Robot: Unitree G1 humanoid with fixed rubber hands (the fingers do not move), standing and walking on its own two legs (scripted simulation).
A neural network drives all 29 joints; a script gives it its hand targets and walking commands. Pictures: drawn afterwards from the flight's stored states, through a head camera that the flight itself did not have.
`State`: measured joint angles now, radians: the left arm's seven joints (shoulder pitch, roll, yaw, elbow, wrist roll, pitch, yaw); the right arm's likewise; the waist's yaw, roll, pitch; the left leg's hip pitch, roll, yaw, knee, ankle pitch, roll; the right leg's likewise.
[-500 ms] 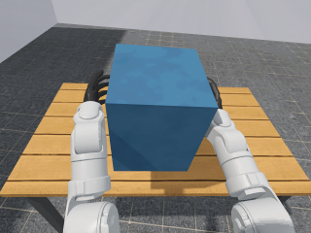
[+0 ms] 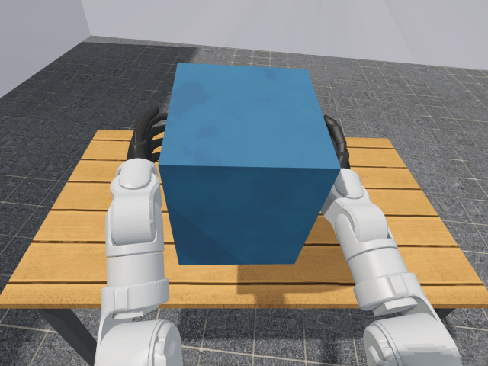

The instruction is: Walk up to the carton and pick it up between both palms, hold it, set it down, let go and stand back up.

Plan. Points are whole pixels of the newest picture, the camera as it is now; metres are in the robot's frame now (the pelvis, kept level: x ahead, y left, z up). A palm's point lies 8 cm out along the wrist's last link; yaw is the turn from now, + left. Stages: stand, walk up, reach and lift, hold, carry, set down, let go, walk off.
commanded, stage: hold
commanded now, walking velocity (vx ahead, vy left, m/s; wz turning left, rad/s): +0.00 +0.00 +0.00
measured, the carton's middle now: (240, 171) +0.37 +0.01 +0.15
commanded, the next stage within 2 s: none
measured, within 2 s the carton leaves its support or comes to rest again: neither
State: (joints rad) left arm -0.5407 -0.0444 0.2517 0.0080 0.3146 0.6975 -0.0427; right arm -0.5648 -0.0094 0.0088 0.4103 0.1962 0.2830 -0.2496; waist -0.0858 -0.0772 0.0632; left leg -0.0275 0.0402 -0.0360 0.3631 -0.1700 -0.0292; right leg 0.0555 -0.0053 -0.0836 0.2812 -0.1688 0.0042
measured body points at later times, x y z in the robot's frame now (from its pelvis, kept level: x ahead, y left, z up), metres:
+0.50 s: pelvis +0.00 +0.00 +0.00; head -0.04 +0.04 +0.45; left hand +0.37 +0.15 +0.18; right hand +0.37 -0.14 +0.16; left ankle +0.03 +0.14 -0.75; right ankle +0.00 -0.12 -0.75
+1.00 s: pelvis +0.01 +0.00 +0.00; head -0.03 +0.04 +0.45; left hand +0.37 +0.16 +0.19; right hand +0.37 -0.14 +0.18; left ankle +0.03 +0.14 -0.75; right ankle +0.00 -0.12 -0.75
